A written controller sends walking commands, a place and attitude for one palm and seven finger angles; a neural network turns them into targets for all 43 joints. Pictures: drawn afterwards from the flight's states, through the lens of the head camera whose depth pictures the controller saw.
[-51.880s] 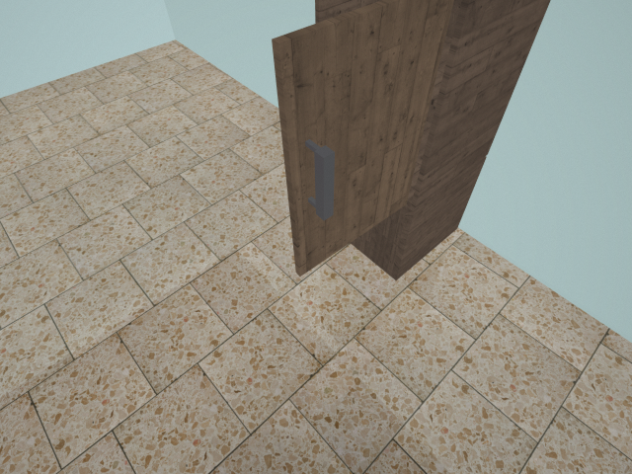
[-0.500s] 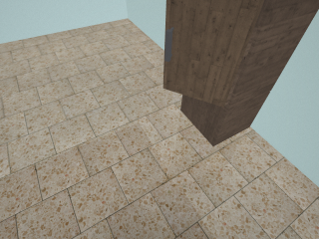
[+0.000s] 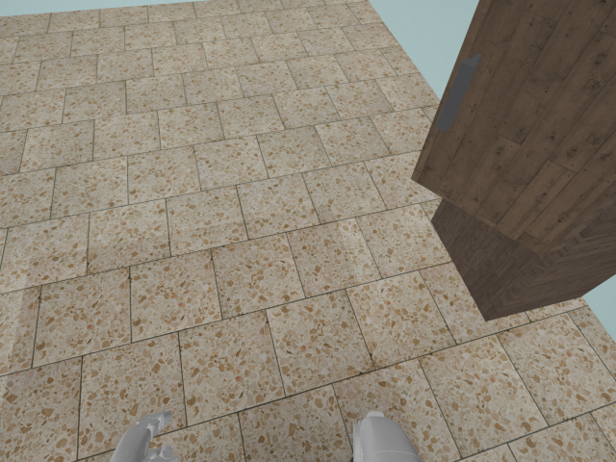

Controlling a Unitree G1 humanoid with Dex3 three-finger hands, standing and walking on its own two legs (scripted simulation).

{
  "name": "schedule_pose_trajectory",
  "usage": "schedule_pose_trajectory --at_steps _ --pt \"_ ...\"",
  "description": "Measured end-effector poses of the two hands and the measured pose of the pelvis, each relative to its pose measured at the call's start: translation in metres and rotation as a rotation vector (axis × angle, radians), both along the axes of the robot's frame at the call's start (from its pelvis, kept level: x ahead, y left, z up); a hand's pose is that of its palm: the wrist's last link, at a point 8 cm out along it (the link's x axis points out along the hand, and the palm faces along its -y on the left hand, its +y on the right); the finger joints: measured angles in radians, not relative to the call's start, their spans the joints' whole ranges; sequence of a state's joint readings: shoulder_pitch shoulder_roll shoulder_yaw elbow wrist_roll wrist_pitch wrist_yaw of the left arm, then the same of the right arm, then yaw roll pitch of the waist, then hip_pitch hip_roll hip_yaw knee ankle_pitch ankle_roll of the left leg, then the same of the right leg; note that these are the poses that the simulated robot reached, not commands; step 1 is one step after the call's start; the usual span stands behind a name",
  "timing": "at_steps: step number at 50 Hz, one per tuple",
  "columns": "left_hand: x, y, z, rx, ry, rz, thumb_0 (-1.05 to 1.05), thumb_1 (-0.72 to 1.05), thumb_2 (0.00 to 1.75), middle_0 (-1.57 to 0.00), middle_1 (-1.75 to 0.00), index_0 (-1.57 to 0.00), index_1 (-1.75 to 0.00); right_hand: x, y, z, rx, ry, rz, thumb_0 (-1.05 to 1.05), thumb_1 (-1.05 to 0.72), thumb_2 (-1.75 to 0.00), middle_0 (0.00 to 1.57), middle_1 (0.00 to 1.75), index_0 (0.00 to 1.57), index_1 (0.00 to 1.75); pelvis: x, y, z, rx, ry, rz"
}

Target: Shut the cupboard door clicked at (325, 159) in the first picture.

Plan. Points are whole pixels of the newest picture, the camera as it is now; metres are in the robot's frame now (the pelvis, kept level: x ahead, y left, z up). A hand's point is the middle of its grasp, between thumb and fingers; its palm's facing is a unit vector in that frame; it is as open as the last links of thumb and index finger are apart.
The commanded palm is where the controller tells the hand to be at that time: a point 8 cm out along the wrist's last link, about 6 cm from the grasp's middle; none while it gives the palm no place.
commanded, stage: turn to face it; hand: left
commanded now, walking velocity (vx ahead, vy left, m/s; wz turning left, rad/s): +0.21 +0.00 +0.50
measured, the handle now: (459, 93) +0.82 -0.33 -0.02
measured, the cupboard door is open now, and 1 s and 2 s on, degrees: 35 35 35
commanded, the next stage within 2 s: take the last steps up to it in 1.40 s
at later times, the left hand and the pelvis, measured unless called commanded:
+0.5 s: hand (217, 451) +0.15 +0.13 -0.17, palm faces +0.01 -0.97 -0.23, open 7.3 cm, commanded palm none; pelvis +0.15 -0.05 +0.00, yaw -5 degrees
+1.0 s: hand (217, 319) +0.35 +0.16 -0.16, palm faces -0.37 -0.89 -0.28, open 7.4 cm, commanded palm none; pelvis +0.16 -0.02 +0.00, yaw -24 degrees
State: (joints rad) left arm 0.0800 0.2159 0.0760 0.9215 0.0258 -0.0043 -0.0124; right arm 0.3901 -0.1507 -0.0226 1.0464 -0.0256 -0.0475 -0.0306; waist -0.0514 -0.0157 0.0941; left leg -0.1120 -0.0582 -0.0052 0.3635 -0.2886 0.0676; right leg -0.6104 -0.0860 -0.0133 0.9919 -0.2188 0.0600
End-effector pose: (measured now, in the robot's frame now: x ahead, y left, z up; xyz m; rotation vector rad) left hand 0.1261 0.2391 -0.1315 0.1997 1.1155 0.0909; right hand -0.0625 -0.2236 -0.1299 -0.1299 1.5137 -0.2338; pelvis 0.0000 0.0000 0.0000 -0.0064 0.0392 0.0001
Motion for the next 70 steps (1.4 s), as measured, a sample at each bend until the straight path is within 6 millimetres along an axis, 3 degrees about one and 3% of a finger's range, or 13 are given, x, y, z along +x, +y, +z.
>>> schedule_pose_trajectory --at_steps 6,10,16,21,26,30,34,43,48,53,59,65,70 --pt "0.077 -0.030 0.006 0.007 -0.082 -0.005 0.00 0.91 0.90 -0.20 -0.30 -0.20 -0.30 0.062 -0.022 -0.019 0.033 -0.002 0.022 0.01 -0.90 -0.90 0.20 0.30 0.20 0.30 0.054 -0.023 -0.010 0.020 -0.018 0.036" --pt "0.102 -0.049 -0.003 0.030 -0.101 0.018 0.00 0.91 0.90 -0.20 -0.30 -0.20 -0.30 0.116 -0.046 -0.044 0.048 -0.016 0.039 0.01 -0.90 -0.90 0.20 0.30 0.20 0.30 0.095 -0.043 -0.025 0.016 -0.038 0.037" --pt "0.067 -0.070 -0.007 0.022 0.101 0.076 0.00 0.91 0.90 -0.20 -0.30 -0.20 -0.30 0.217 -0.071 -0.031 0.020 -0.156 0.084 0.01 -0.91 -0.90 0.20 0.29 0.20 0.30 0.124 -0.057 -0.010 0.018 -0.044 0.007" --pt "0.035 -0.066 -0.006 0.035 0.251 0.108 0.00 0.93 0.90 -0.20 -0.30 -0.20 -0.30 0.285 -0.077 -0.015 -0.002 -0.280 0.104 0.01 -0.91 -0.90 0.19 0.29 0.19 0.30 0.139 -0.060 -0.003 0.013 -0.020 -0.046" --pt "0.023 -0.055 -0.009 0.028 0.326 0.106 0.00 0.92 0.90 -0.20 -0.30 -0.20 -0.30 0.327 -0.071 -0.003 -0.025 -0.372 0.096 0.01 -0.91 -0.90 0.19 0.29 0.19 0.30 0.151 -0.051 -0.003 -0.001 -0.020 -0.100" --pt "0.033 -0.040 -0.016 0.015 0.330 0.083 0.00 0.92 0.90 -0.20 -0.30 -0.20 -0.30 0.342 -0.058 0.005 -0.045 -0.426 0.077 0.01 -0.91 -0.90 0.19 0.29 0.19 0.30 0.157 -0.037 -0.006 -0.007 -0.023 -0.142" --pt "0.063 -0.019 -0.029 0.004 0.294 0.039 0.00 0.91 0.90 -0.20 -0.30 -0.20 -0.30 0.334 -0.045 0.007 -0.081 -0.458 0.050 0.01 -0.90 -0.90 0.20 0.29 0.20 0.30 0.162 -0.019 -0.013 -0.023 -0.028 -0.180" --pt "0.169 0.002 -0.006 0.047 0.131 -0.157 0.00 0.91 0.90 -0.20 -0.30 -0.20 -0.30 0.252 -0.039 0.015 -0.120 -0.333 -0.101 0.01 -0.90 -0.90 0.20 0.30 0.20 0.30 0.165 -0.008 0.000 -0.041 -0.034 -0.315" --pt "0.216 -0.018 0.005 0.084 0.081 -0.289 0.00 0.91 0.90 -0.20 -0.30 -0.20 -0.30 0.197 -0.045 0.006 -0.126 -0.271 -0.235 0.01 -0.90 -0.90 0.20 0.30 0.20 0.30 0.165 -0.012 -0.001 -0.040 -0.028 -0.396" --pt "0.253 -0.063 0.009 0.106 0.003 -0.423 0.00 0.91 0.90 -0.19 -0.30 -0.20 -0.30 0.138 -0.055 -0.017 -0.105 -0.201 -0.362 0.01 -0.90 -0.90 0.20 0.30 0.20 0.30 0.161 -0.028 -0.014 -0.015 -0.026 -0.462" --pt "0.256 -0.104 0.013 0.103 -0.027 -0.510 0.00 0.91 0.90 -0.20 -0.30 -0.20 -0.30 0.103 -0.057 -0.026 -0.099 -0.140 -0.458 0.01 -0.90 -0.90 0.20 0.29 0.19 0.30 0.158 -0.031 -0.013 -0.012 -0.033 -0.521" --pt "0.250 -0.117 0.003 0.050 0.015 -0.543 0.00 0.91 0.90 -0.20 -0.30 -0.20 -0.30 0.113 -0.043 -0.015 -0.100 -0.186 -0.490 0.01 -0.91 -0.90 0.19 0.29 0.19 0.30 0.163 -0.028 -0.009 -0.007 -0.042 -0.554" --pt "0.253 -0.109 -0.021 0.001 0.054 -0.543 0.00 0.90 0.90 -0.20 -0.30 -0.20 -0.30 0.128 -0.024 -0.013 -0.134 -0.225 -0.498 0.01 -0.90 -0.90 0.20 0.29 0.20 0.30 0.174 -0.015 -0.019 -0.026 -0.036 -0.586"
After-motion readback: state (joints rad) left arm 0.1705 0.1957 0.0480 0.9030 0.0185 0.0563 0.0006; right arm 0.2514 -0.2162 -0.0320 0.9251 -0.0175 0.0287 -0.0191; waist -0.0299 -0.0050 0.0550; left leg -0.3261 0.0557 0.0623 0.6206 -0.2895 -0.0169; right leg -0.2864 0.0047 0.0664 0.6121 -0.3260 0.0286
